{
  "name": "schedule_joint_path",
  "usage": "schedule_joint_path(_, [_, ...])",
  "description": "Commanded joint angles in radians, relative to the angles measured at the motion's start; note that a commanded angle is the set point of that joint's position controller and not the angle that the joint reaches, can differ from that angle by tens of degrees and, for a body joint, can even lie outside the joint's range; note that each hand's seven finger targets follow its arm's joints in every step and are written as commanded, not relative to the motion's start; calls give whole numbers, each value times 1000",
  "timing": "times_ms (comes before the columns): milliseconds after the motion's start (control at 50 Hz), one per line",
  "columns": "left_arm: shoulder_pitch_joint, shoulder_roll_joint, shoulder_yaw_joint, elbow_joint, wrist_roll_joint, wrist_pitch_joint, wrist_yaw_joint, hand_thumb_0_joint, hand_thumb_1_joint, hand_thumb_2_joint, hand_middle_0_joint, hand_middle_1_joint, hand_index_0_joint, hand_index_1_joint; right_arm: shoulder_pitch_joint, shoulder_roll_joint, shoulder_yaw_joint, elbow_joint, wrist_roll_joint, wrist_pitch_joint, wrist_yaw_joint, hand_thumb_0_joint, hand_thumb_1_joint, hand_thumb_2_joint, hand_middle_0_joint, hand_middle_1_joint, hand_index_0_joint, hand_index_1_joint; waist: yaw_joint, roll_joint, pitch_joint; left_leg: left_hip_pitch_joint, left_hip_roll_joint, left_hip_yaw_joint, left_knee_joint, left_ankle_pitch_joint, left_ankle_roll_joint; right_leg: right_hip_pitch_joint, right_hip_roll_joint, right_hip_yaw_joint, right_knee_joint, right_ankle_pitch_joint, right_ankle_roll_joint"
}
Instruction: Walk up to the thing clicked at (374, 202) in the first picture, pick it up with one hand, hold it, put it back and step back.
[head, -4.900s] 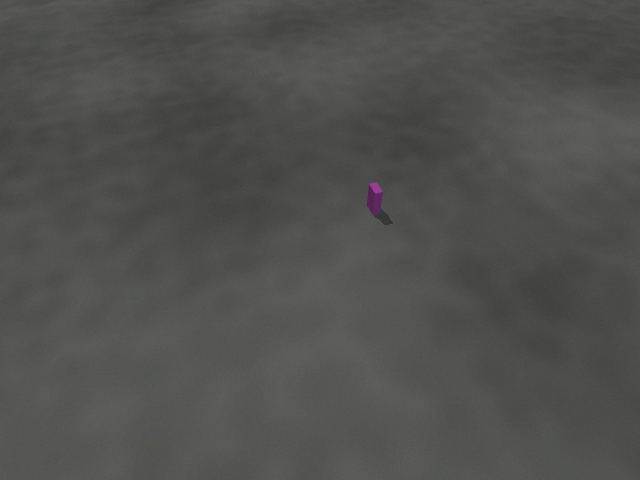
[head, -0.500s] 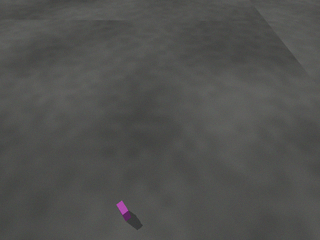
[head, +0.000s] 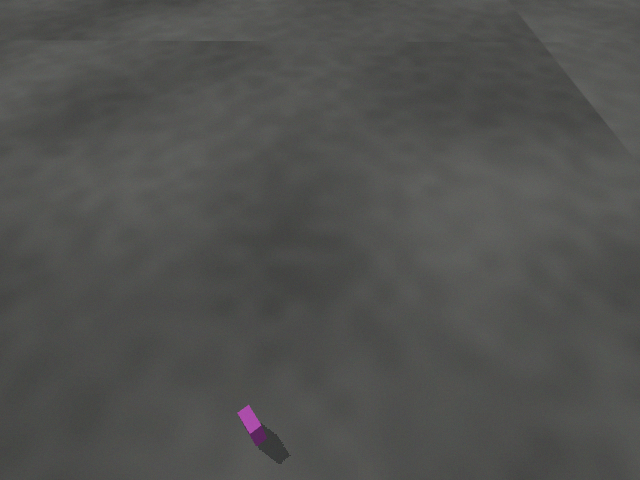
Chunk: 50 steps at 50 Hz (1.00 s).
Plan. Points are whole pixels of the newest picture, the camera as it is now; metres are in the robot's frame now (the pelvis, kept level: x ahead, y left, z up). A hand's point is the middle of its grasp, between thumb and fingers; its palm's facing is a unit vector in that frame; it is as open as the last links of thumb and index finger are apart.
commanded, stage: stand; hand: left
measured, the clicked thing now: (252, 426) +0.40 +0.23 -0.72
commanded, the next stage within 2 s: none
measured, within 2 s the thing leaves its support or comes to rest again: neither
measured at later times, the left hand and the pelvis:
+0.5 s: hand out of the picture +0.10 +0.25 -0.15, palm faces +0.00 -0.94 -0.34, open 7.4 cm; pelvis +0.02 -0.01 +0.00, yaw +1 degrees
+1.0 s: hand out of the picture +0.10 +0.24 -0.16, palm faces +0.00 -0.94 -0.34, open 7.4 cm; pelvis +0.02 -0.01 +0.00, yaw +1 degrees
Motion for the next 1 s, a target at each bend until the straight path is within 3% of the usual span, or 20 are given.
schedule_joint_path(0, [-40, 221, 33, -61, 8, -19, 14, 0, 900, 900, -200, -300, -200, -300, -49, -217, -34, -72, -2, -23, -13, 0, -900, -900, 200, 300, 200, 300, -5, 1, -76, -18, 114, -117, -80, 12, 25, 24, -110, 94, -56, 5, -23])
schedule_joint_path(120, [-39, 221, 33, -73, 5, -25, 16, 0, 900, 900, -200, -300, -200, -300, -37, -223, -37, -75, 0, -29, -15, 0, -900, -900, 200, 300, 200, 300, -11, 11, -114, 36, 119, -107, -54, 162, 23, 50, -121, 88, -40, 144, -27])
schedule_joint_path(160, [-40, 216, 30, -74, 4, -24, 16, 0, 900, 900, -200, -300, -200, -300, -36, -221, -35, -75, 1, -28, -15, 0, -900, -900, 200, 300, 200, 300, -11, 13, -101, 10, 116, -107, -60, 125, 21, 55, -118, 82, -49, 117, -23])
schedule_joint_path(300, [-43, 222, 32, -77, 3, -24, 16, 0, 900, 900, -200, -300, -200, -300, -32, -222, -36, -75, 1, -25, -16, 0, -900, -900, 200, 300, 200, 300, -10, 10, -101, 23, 118, -104, -54, 165, 16, 64, -121, 81, -45, 149, -27])
schedule_joint_path(380, [-44, 226, 33, -77, 5, -20, 15, 0, 900, 900, -200, -300, -200, -300, -40, -216, -33, -77, 2, -25, -16, 0, -900, -900, 200, 300, 200, 300, -10, 6, -91, 19, 117, -105, -63, 127, 16, 60, -120, 81, -51, 117, -28])
schedule_joint_path(420, [-37, 221, 32, -78, 5, -22, 16, 0, 900, 900, -200, -300, -200, -300, -42, -227, -35, -78, 3, -26, -16, 0, -900, -900, 200, 300, 200, 300, -7, 14, -109, 44, 123, -105, -52, 176, 21, 67, -122, 82, -48, 168, -29])
schedule_joint_path(560, [-42, 227, 33, -80, 4, -22, 18, 0, 900, 900, -200, -300, -200, -300, -31, -220, -31, -80, 2, -23, -17, 0, -900, -900, 200, 300, 200, 300, -11, 5, -100, 38, 120, -100, -55, 156, 21, 70, -124, 84, -50, 164, -29])
schedule_joint_path(720, [-37, 228, 31, -82, 2, -21, 18, 0, 900, 900, -200, -300, -200, -300, -27, -221, -32, -80, 1, -21, -16, 0, -900, -900, 200, 300, 200, 300, -12, 1, -82, 21, 115, -103, -57, 116, 15, 60, -118, 81, -63, 112, -30])
schedule_joint_path(820, [-31, 228, 32, -83, 3, -24, 18, 0, 900, 900, -200, -300, -200, -300, -23, -221, -31, -81, 2, -23, -16, 0, -900, -900, 200, 300, 200, 300, -8, 1, -105, 41, 119, -102, -49, 164, 18, 76, -122, 81, -53, 175, -32])
schedule_joint_path(860, [-31, 232, 33, -82, 3, -23, 20, 0, 900, 900, -200, -300, -200, -300, -24, -214, -30, -82, 1, -20, -17, 0, -900, -900, 200, 300, 200, 300, -10, -13, -85, 27, 116, -104, -54, 140, 15, 66, -117, 76, -59, 146, -29])
schedule_joint_path(980, [-25, 227, 32, -84, 3, -23, 19, 0, 900, 900, -200, -300, -200, -301, -15, -223, -29, -87, 2, -22, -18, 0, -900, -900, 200, 300, 200, 300, -10, 16, -97, 43, 120, -98, -47, 174, 18, 80, -122, 79, -52, 189, -34])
